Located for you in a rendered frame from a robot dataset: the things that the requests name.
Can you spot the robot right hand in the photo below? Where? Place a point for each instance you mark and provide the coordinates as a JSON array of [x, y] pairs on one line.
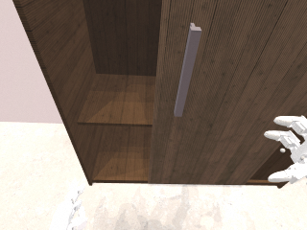
[[299, 169]]

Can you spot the handle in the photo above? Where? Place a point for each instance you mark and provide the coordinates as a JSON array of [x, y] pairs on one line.
[[192, 45]]

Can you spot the robot left hand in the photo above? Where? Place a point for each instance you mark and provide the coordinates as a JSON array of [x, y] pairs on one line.
[[62, 219]]

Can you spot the wardrobe door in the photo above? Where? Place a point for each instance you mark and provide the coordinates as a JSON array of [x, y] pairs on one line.
[[277, 162], [250, 67]]

